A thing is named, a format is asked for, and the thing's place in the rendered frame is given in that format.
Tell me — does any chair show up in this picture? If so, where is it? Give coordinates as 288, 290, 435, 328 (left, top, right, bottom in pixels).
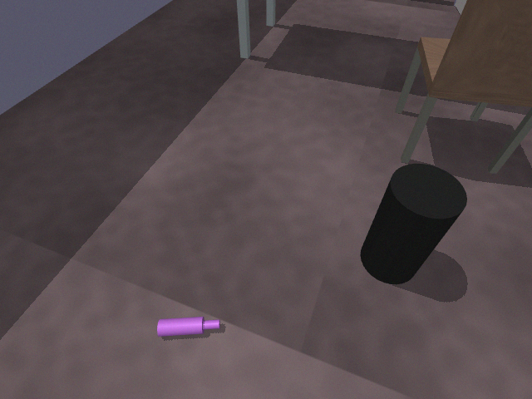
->
395, 0, 532, 174

